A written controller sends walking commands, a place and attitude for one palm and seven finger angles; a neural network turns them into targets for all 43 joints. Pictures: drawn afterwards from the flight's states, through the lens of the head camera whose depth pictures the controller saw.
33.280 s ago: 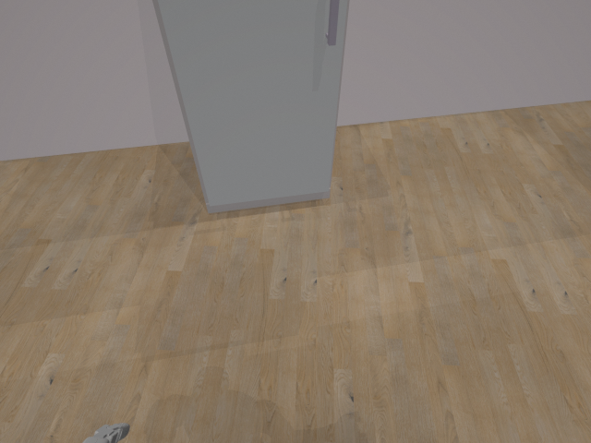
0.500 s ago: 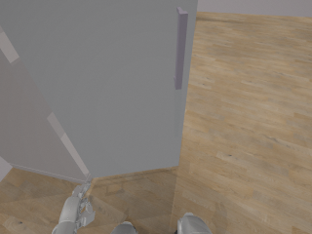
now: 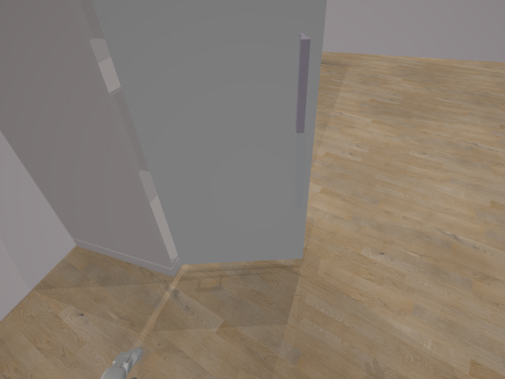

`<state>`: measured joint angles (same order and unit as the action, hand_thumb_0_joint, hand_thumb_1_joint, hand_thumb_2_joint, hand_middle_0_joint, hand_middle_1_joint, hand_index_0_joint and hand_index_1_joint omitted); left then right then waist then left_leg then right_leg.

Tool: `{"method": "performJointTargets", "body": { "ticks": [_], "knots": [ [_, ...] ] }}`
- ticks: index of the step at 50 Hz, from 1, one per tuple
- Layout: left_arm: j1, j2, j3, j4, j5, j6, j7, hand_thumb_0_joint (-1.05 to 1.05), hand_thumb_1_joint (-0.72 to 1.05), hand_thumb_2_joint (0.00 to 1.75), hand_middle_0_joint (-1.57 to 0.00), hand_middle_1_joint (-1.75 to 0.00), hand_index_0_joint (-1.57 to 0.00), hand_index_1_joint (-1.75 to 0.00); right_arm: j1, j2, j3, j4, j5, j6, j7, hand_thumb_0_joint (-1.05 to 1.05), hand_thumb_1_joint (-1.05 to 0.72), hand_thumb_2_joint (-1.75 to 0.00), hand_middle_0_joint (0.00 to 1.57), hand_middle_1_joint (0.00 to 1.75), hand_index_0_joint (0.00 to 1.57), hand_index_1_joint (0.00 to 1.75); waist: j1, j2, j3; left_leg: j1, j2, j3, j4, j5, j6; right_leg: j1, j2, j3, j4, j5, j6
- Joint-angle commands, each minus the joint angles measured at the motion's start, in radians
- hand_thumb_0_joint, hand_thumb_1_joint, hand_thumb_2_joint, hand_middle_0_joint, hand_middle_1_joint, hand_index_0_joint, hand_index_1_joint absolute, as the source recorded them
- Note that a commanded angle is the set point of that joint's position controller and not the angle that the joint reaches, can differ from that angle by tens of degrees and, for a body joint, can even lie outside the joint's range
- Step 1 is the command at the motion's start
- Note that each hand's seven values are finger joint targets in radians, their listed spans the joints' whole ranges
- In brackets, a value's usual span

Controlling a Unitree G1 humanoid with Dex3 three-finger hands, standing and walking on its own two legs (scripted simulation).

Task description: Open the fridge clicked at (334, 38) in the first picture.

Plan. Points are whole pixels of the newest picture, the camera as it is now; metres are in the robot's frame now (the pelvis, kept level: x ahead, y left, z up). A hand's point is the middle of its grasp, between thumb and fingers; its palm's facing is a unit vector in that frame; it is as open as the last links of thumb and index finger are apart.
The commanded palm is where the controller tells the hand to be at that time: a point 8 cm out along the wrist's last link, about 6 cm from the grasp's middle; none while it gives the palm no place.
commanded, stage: stop stepping back and stand still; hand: right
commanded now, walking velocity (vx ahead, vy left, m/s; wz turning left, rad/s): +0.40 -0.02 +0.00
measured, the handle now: (300, 85) +0.81 -0.10 +0.15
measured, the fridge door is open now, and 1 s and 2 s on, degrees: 68 68 68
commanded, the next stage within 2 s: let the arm hang, fingers relaxed in 1.34 s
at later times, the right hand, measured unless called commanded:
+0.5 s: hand out of the picture +0.09 -0.28 +0.20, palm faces +0.53 +0.71 -0.46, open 7.4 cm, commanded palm +0.04 -0.30 +0.18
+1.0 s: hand out of the picture +0.13 -0.28 +0.18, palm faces +0.51 +0.73 -0.46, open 7.4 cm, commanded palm +0.06 -0.31 +0.18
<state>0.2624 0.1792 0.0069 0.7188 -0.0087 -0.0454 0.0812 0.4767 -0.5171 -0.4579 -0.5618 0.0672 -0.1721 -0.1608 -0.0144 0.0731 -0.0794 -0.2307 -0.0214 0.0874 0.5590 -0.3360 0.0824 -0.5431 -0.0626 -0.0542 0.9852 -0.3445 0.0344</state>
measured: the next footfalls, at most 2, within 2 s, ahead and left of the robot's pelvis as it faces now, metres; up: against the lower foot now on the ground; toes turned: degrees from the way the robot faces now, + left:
right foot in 0.10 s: +0.04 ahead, -0.16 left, +0.00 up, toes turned -4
right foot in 0.62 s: -0.02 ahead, -0.13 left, +0.00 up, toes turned -6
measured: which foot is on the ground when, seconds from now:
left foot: down 0.00-1.00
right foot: up 0.00-0.08, down 0.10-0.30, up 0.32-0.60, down 0.62-1.00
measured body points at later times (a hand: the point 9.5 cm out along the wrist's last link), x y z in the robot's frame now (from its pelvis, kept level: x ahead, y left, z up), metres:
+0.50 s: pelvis -0.09 +0.01 +0.00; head -0.11 +0.02 +0.45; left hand +0.06 +0.24 -0.10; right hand +0.06 -0.31 +0.22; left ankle -0.03 +0.09 -0.73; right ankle -0.06 -0.13 -0.67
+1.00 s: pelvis -0.07 +0.00 -0.01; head -0.06 +0.01 +0.44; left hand +0.09 +0.23 -0.11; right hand +0.09 -0.31 +0.20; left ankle -0.05 +0.10 -0.73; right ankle -0.06 -0.12 -0.73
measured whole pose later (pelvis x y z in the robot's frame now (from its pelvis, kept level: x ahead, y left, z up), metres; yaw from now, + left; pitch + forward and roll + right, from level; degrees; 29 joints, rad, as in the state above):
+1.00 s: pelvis -0.07 +0.00 -0.01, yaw -2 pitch -1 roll +0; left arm 0.21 0.21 0.00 0.68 -0.01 -0.11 0.06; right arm 0.50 -0.41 -0.44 -0.47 0.06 -0.19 -0.18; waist -0.01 -0.02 0.03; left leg -0.29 0.01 0.06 0.61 -0.30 0.03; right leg -0.29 -0.03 -0.06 0.60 -0.27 0.00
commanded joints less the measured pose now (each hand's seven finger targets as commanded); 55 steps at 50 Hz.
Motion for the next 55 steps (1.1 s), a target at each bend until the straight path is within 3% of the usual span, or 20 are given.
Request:
{"method": "performJointTargets", "body": {
  "ticks": [1, 3, 5, 6, 12, 14, 15, 16, 18, 20, 25, 29, 32, 37, 40, 42, 43, 49, 51, 55],
  "knots": [
    [-0.131, 0.149, 0.038, -0.177, -0.004, -0.083, 0.04, 0.0, 0.9, 0.9, -0.2, -0.3, -0.2, -0.3, -0.1, -0.041, -0.023, 0.117, 0.006, 0.013, -0.029, 0.0, -0.9, -0.9, 0.2, 0.3, 0.2, 0.3, 0.029, -0.018, 0.145, -0.27, 0.273, -0.29, -0.275, -0.476, 0.077, 0.258, -0.009, -0.04, -0.297, -0.106, -0.041],
    [-0.111, 0.167, 0.026, -0.193, 0.014, -0.117, 0.044, 0.0, 0.9, 0.9, -0.2, -0.3, -0.2, -0.3, -0.193, -0.018, 0.026, 0.043, -0.003, -0.016, -0.025, 0.0, -0.9, -0.9, 0.2, 0.3, 0.2, 0.3, 0.048, -0.02, 0.117, -0.234, 0.17, -0.192, -0.089, -0.411, 0.028, 0.338, -0.017, 0.016, -0.502, -0.215, -0.085],
    [-0.136, 0.201, 0.02, -0.231, 0.014, -0.141, 0.04, 0.0, 0.9, 0.9, -0.2, -0.3, -0.2, -0.3, -0.24, -0.011, 0.047, -0.062, -0.01, -0.044, -0.022, 0.0, -0.9, -0.9, 0.2, 0.3, 0.2, 0.3, 0.046, -0.304, 0.165, -0.402, -0.014, 0.001, 0.321, -0.219, -0.074, 0.385, -0.297, 0.509, -0.823, -0.464, -0.206],
    [-0.171, 0.186, 0.022, -0.247, 0.019, -0.141, 0.038, 0.0, 0.9, 0.9, -0.2, -0.3, -0.2, -0.3, -0.287, -0.06, 0.021, -0.102, -0.024, -0.061, -0.017, 0.0, -0.9, -0.9, 0.2, 0.3, 0.2, 0.3, 0.036, -0.274, 0.193, -0.413, 0.034, -0.055, 0.464, -0.155, -0.077, 0.322, -0.37, 0.606, -0.906, -0.46, -0.243],
    [-0.187, 0.167, 0.033, -0.228, 0.03, -0.158, -0.008, 0.0, 0.9, 0.9, -0.2, -0.3, -0.2, -0.3, -0.07, -0.119, -0.069, -0.263, -0.044, -0.064, -0.023, 0.0, -0.9, -0.9, 0.2, 0.3, 0.2, 0.3, -0.01, -0.454, 0.125, 0.113, 0.016, 0.047, 0.258, -0.117, -0.052, -0.069, -0.184, 0.135, -0.84, -0.456, -0.111],
    [-0.188, 0.151, 0.042, -0.245, 0.03, -0.138, -0.004, 0.0, 0.9, 0.9, -0.2, -0.3, -0.2, -0.3, -0.009, -0.129, -0.107, -0.201, -0.05, -0.047, -0.039, 0.0, -0.9, -0.9, 0.2, 0.3, 0.2, 0.3, -0.039, -0.306, 0.092, 0.271, 0.01, -0.008, 0.026, -0.226, -0.015, -0.175, -0.101, 0.04, -0.511, -0.443, -0.062],
    [-0.172, 0.124, 0.048, -0.243, 0.024, -0.127, -0.006, 0.0, 0.9, 0.9, -0.2, -0.3, -0.2, -0.3, -0.009, -0.139, -0.122, -0.177, -0.051, -0.039, -0.039, 0.0, -0.9, -0.9, 0.2, 0.3, 0.2, 0.3, -0.047, 0.048, 0.099, 0.186, 0.153, -0.286, -0.221, -0.411, 0.054, -0.209, 0.028, -0.06, -0.117, -0.332, -0.035],
    [-0.169, 0.133, 0.051, -0.239, 0.016, -0.131, -0.003, 0.0, 0.9, 0.9, -0.2, -0.3, -0.2, -0.3, -0.007, -0.147, -0.135, -0.133, -0.033, -0.038, -0.033, 0.0, -0.9, -0.9, 0.2, 0.3, 0.2, 0.3, -0.034, 0.277, 0.128, 0.017, 0.376, -0.74, -0.446, -0.585, 0.128, -0.248, 0.084, 0.017, 0.218, -0.203, -0.019],
    [-0.126, 0.151, 0.051, -0.17, 0.041, -0.137, 0.004, 0.0, 0.9, 0.9, -0.2, -0.3, -0.2, -0.3, -0.126, -0.228, -0.215, -0.182, -0.014, -0.097, -0.016, 0.0, -0.9, -0.9, 0.2, 0.3, 0.2, 0.3, 0.053, 0.044, 0.058, -0.092, 0.349, -0.553, -0.345, -0.14, 0.151, -0.116, -0.008, 0.067, 0.317, -0.034, 0.004],
    [-0.103, 0.117, 0.05, -0.168, 0.021, -0.115, 0.0, 0.0, 0.9, 0.9, -0.2, -0.3, -0.2, -0.3, -0.029, -0.093, -0.14, -0.001, -0.012, -0.061, -0.025, 0.0, -0.9, -0.9, 0.2, 0.3, 0.2, 0.3, 0.028, -0.026, -0.003, -0.008, 0.289, -0.487, -0.336, -0.438, 0.09, -0.118, 0.008, 0.046, 0.199, -0.005, -0.006],
    [-0.144, 0.141, 0.044, -0.188, -0.001, -0.132, 0.02, 0.0, 0.9, 0.9, -0.2, -0.3, -0.2, -0.3, -0.113, -0.047, -0.039, 0.029, -0.01, -0.056, -0.014, 0.0, -0.9, -0.9, 0.2, 0.3, 0.2, 0.3, 0.02, 0.149, 0.076, -0.149, 0.283, -0.339, -0.334, -0.378, 0.059, 0.154, 0.017, -0.046, -0.163, -0.045, -0.037],
    [-0.134, 0.144, 0.036, -0.21, 0.022, -0.158, 0.024, 0.0, 0.9, 0.9, -0.2, -0.3, -0.2, -0.3, -0.137, -0.047, -0.02, -0.067, -0.03, -0.06, -0.032, 0.0, -0.9, -0.9, 0.2, 0.3, 0.2, 0.3, 0.022, 0.045, 0.029, -0.111, 0.217, -0.255, -0.191, -0.296, 0.024, 0.38, 0.055, -0.07, -0.491, -0.087, -0.075],
    [-0.153, 0.181, 0.034, -0.24, 0.016, -0.149, 0.023, 0.0, 0.9, 0.9, -0.2, -0.3, -0.2, -0.3, -0.13, -0.068, -0.036, -0.191, -0.041, -0.083, -0.038, 0.0, -0.9, -0.9, 0.2, 0.3, 0.2, 0.3, 0.022, -0.379, 0.119, -0.359, 0.019, -0.036, 0.294, -0.183, -0.082, 0.401, -0.278, 0.418, -0.808, -0.351, -0.22],
    [-0.167, 0.143, 0.032, -0.237, 0.022, -0.156, -0.004, 0.0, 0.9, 0.9, -0.2, -0.3, -0.2, -0.3, -0.038, -0.114, -0.107, -0.251, -0.046, -0.082, -0.039, 0.0, -0.9, -0.9, 0.2, 0.3, 0.2, 0.3, -0.001, -0.398, 0.132, -0.112, 0.066, -0.051, 0.265, -0.099, -0.082, 0.133, -0.191, 0.207, -0.784, -0.25, -0.165],
    [-0.14, 0.151, 0.035, -0.234, 0.01, -0.152, 0.0, 0.0, 0.9, 0.9, -0.2, -0.3, -0.2, -0.3, 0.015, -0.109, -0.125, -0.161, -0.033, -0.073, -0.053, 0.0, -0.9, -0.9, 0.2, 0.3, 0.2, 0.3, -0.003, -0.193, 0.05, 0.097, 0.035, -0.023, -0.105, -0.004, -0.072, 0.148, -0.095, 0.077, -0.533, -0.092, -0.097],
    [-0.135, 0.145, 0.044, -0.237, 0.006, -0.137, -0.005, 0.0, 0.9, 0.9, -0.2, -0.3, -0.2, -0.3, 0.011, -0.106, -0.114, -0.095, -0.021, -0.062, -0.045, 0.0, -0.9, -0.9, 0.2, 0.3, 0.2, 0.3, 0.022, 0.162, 0.04, 0.107, 0.289, -0.482, -0.239, 0.146, 0.061, 0.03, 0.039, -0.01, -0.206, -0.038, -0.035],
    [-0.138, 0.14, 0.04, -0.229, 0.006, -0.138, -0.008, 0.0, 0.9, 0.9, -0.2, -0.3, -0.2, -0.3, -0.036, -0.123, -0.129, -0.09, -0.014, -0.072, -0.05, 0.0, -0.9, -0.9, 0.2, 0.3, 0.2, 0.3, 0.017, 0.175, 0.035, 0.139, 0.367, -0.521, -0.247, 0.343, 0.107, -0.001, 0.037, -0.001, -0.119, -0.092, -0.022],
    [-0.148, 0.155, 0.039, -0.209, -0.001, -0.118, -0.007, 0.0, 0.9, 0.9, -0.2, -0.3, -0.2, -0.3, 0.008, -0.048, -0.069, -0.059, -0.006, -0.064, -0.027, 0.0, -0.9, -0.9, 0.2, 0.3, 0.2, 0.3, 0.018, -0.004, -0.038, 0.006, 0.165, -0.167, -0.054, 0.28, -0.039, 0.362, -0.013, 0.053, -0.51, 0.24, -0.056],
    [-0.175, 0.169, 0.041, -0.232, -0.009, -0.115, 0.002, 0.0, 0.9, 0.9, -0.2, -0.3, -0.2, -0.3, -0.007, -0.06, -0.064, -0.117, -0.013, -0.065, -0.023, 0.0, -0.9, -0.9, 0.2, 0.3, 0.2, 0.3, 0.001, -0.134, -0.023, -0.025, 0.089, -0.115, -0.048, 0.126, -0.089, 0.339, -0.113, 0.169, -0.578, 0.204, -0.094],
    [-0.184, 0.158, 0.026, -0.242, 0.004, -0.121, 0.005, 0.0, 0.9, 0.9, -0.2, -0.3, -0.2, -0.3, -0.033, -0.08, -0.075, -0.192, -0.032, -0.075, -0.025, 0.0, -0.9, -0.9, 0.2, 0.3, 0.2, 0.3, -0.002, -0.191, 0.038, 0.038, 0.077, -0.119, -0.065, 0.231, -0.076, 0.248, -0.079, 0.136, -0.587, 0.227, -0.086]
  ]
}}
